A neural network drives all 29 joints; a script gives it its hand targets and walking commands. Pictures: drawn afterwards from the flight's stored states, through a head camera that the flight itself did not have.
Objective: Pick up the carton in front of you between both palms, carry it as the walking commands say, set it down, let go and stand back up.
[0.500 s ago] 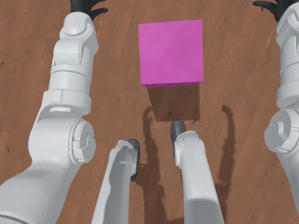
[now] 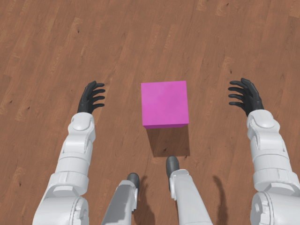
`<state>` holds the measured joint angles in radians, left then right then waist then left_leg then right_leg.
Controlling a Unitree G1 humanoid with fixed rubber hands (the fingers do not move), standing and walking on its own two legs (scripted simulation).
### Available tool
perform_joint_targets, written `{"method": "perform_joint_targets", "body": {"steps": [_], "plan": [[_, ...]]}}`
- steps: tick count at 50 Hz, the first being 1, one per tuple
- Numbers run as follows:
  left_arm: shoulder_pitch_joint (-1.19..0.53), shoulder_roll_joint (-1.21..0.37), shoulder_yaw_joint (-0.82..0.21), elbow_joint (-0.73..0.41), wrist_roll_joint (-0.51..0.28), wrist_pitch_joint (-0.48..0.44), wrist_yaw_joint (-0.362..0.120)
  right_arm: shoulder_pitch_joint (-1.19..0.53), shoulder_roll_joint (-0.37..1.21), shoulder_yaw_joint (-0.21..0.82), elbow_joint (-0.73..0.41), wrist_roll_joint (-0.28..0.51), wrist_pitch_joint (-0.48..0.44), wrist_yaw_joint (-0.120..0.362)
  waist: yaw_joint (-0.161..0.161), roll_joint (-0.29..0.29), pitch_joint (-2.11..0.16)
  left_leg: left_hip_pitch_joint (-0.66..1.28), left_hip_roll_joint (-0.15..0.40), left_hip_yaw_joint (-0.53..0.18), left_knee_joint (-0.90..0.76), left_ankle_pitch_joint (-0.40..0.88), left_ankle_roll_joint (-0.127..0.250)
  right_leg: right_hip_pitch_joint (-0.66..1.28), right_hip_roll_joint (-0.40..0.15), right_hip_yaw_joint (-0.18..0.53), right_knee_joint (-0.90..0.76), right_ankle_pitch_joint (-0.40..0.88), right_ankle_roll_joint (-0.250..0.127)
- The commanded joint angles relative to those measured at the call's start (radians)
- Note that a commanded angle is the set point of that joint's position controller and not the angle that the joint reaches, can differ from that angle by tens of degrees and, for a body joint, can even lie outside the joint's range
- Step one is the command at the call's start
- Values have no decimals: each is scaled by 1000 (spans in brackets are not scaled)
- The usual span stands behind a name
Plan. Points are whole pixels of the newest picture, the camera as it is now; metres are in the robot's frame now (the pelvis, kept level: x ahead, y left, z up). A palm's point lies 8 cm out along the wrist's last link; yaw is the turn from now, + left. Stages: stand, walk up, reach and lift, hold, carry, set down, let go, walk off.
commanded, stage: let go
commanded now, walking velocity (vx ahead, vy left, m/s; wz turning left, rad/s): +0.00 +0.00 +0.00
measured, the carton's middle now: (163, 107) +0.48 -0.06 -0.59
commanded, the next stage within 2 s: stand in 0.96 s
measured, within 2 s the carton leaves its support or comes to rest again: neither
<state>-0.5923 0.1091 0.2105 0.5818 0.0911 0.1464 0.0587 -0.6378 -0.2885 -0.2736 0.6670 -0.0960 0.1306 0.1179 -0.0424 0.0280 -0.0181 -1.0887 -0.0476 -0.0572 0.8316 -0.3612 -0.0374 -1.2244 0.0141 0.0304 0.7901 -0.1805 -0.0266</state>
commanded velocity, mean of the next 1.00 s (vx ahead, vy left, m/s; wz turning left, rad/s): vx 0.00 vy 0.00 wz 0.00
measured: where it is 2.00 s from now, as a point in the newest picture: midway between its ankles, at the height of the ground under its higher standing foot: (153, 189)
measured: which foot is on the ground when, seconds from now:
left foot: down 0.00-1.00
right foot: down 0.00-1.00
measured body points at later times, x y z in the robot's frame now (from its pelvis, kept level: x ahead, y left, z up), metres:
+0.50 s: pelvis +0.04 +0.02 +0.06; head +0.11 +0.01 +0.51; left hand +0.24 +0.25 -0.02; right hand +0.22 -0.22 -0.02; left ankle -0.01 +0.14 -0.68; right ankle +0.08 -0.10 -0.68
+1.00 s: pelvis +0.06 +0.02 +0.06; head +0.07 +0.02 +0.51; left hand +0.24 +0.25 -0.02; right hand +0.22 -0.23 -0.02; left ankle -0.01 +0.14 -0.68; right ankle +0.08 -0.10 -0.68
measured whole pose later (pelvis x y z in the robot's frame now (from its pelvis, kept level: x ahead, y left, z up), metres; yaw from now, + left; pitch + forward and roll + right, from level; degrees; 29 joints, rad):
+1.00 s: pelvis +0.06 +0.02 +0.06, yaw -1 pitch -2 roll -1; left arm 0.19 0.21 0.04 0.50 0.03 0.09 -0.04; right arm 0.23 -0.24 -0.04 0.44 -0.02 0.13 0.03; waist 0.00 0.03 0.07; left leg -0.07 -0.01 -0.08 0.46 -0.36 0.00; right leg -0.20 0.04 0.01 0.44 -0.20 0.00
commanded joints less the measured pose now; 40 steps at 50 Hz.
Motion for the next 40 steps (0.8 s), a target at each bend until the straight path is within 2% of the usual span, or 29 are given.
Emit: {"method": "perform_joint_targets", "body": {"steps": [1,6,12,15,21,27,32,40], "plan": [[29,79,1,-86,0,-56,-20,16,-70,9,-115,14,-51,-6,-5,-86,-789,-61,-40,77,-146,170,-13,1108,-24,54,15,561,16],[216,92,-25,-81,-16,-106,-46,232,-51,41,-141,34,-98,-17,2,-77,-673,109,-23,62,-219,172,0,1120,-24,41,-70,485,21],[403,112,-69,-127,-49,-150,-70,457,-40,98,-201,71,-139,-33,4,-41,-487,355,0,42,-308,170,10,1128,-6,11,-179,326,27],[497,125,-89,-147,-63,-162,-81,565,-28,131,-236,89,-149,-38,15,-24,-391,454,13,31,-352,168,14,1153,3,-3,-223,255,29],[675,144,-119,-181,-76,-171,-99,751,-23,177,-303,103,-147,-55,27,-5,-206,576,38,19,-463,181,24,1282,27,-21,-297,233,35],[745,163,-140,-217,-81,-136,-114,821,-35,199,-345,104,-98,-58,38,15,-17,589,53,15,-558,118,42,1394,40,-32,-332,202,45],[752,171,-147,-232,-81,-92,-125,833,-37,201,-349,102,-52,-54,40,16,66,610,59,15,-575,107,48,1429,44,-33,-340,183,46],[771,181,-137,-235,-72,-50,-128,854,-30,197,-341,94,-14,-53,38,-12,42,717,34,27,-518,241,29,1420,34,-14,-351,278,36]]}}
